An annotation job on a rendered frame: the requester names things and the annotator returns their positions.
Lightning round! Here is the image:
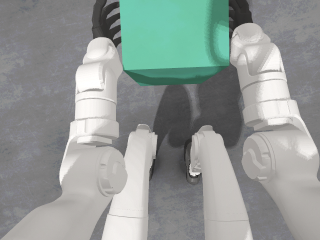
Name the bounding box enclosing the right robot hand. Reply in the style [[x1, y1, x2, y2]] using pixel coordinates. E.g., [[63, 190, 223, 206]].
[[228, 0, 253, 39]]

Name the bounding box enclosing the carton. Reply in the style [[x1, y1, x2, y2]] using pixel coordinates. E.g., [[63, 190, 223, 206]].
[[119, 0, 230, 86]]

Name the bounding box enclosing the robot right forearm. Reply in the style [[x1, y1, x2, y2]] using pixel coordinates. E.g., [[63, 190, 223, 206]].
[[230, 23, 320, 168]]

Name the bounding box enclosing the right robot upper arm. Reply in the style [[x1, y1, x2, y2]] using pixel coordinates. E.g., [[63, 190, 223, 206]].
[[241, 129, 320, 240]]

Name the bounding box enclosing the left robot upper arm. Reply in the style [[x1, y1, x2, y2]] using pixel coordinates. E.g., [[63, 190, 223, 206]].
[[1, 146, 128, 240]]

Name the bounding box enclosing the left robot hand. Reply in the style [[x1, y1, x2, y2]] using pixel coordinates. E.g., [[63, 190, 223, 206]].
[[91, 0, 122, 48]]

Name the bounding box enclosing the robot left forearm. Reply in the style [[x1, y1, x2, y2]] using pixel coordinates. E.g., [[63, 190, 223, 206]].
[[59, 37, 123, 181]]

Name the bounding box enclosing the left robot thigh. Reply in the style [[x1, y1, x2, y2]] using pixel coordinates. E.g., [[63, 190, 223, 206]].
[[101, 129, 158, 240]]

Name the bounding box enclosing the right robot foot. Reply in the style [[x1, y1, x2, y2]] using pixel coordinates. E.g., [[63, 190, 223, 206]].
[[184, 138, 200, 185]]

